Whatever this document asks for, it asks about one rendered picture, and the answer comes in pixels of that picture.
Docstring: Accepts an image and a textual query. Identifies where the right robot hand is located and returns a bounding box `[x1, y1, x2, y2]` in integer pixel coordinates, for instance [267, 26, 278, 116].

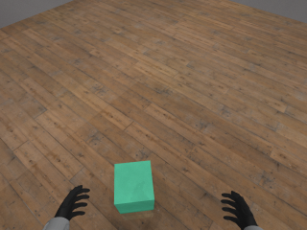
[221, 191, 258, 230]

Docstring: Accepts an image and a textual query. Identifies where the carton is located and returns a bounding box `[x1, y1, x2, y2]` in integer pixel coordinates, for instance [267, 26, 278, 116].
[114, 160, 154, 214]

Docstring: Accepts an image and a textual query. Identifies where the left robot forearm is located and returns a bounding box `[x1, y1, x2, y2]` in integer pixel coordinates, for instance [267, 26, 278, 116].
[42, 217, 70, 230]

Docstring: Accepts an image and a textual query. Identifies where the left robot hand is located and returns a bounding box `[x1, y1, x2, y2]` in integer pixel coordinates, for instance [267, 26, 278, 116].
[54, 185, 90, 220]

